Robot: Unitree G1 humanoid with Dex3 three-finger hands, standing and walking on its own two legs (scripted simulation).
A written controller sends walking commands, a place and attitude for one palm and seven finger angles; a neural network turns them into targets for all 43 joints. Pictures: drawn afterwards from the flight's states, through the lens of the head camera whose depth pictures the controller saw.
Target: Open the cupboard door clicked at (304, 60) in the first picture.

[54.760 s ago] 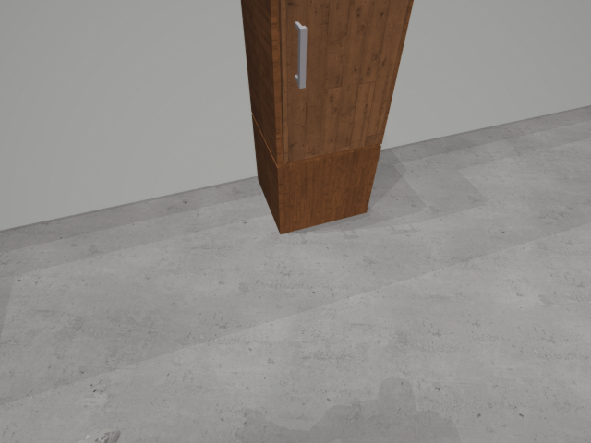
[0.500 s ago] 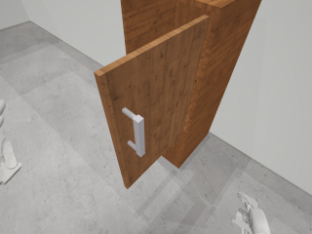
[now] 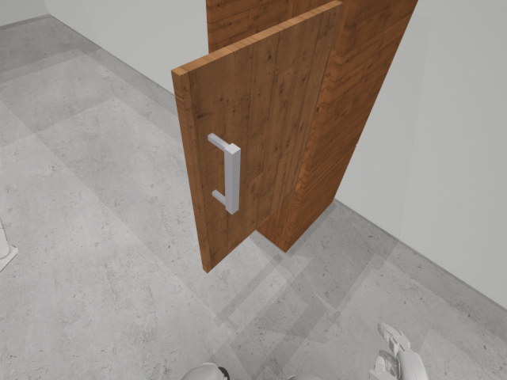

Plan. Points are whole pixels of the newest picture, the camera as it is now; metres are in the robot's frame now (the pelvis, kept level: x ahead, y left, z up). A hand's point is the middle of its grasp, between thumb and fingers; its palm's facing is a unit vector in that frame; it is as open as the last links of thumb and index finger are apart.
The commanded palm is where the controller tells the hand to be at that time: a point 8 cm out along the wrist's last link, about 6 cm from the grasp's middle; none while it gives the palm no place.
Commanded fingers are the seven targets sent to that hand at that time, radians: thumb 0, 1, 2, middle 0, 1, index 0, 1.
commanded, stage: step back with the hand held close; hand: left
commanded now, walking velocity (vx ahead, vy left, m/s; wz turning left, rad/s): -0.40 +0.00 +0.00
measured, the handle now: (224, 176) +0.44 +0.08 +0.06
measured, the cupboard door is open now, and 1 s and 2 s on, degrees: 89 89 89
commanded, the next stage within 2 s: stop stepping back and stand still in 0.12 s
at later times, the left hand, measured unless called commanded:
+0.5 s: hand (26, 341) +0.13 +0.22 +0.18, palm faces +0.30 -0.81 -0.51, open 7.4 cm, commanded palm +0.07 +0.26 +0.19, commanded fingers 0.00 0.90 0.90 -0.20 -0.30 -0.20 -0.30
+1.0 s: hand out of the picture +0.10 +0.24 +0.18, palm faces +0.38 -0.79 -0.49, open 7.4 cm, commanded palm +0.04 +0.28 +0.19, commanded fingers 0.00 0.90 0.90 -0.20 -0.30 -0.20 -0.30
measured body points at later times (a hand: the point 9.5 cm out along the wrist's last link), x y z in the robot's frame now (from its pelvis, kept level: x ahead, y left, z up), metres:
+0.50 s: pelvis -0.09 -0.03 +0.02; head -0.08 -0.01 +0.46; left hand +0.11 +0.26 +0.21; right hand +0.07 -0.28 -0.05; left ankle +0.00 +0.05 -0.72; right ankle -0.12 -0.12 -0.71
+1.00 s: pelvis -0.11 -0.01 +0.01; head -0.11 -0.01 +0.46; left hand +0.07 +0.28 +0.20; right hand +0.03 -0.26 -0.07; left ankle -0.11 +0.11 -0.72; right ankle -0.12 -0.12 -0.72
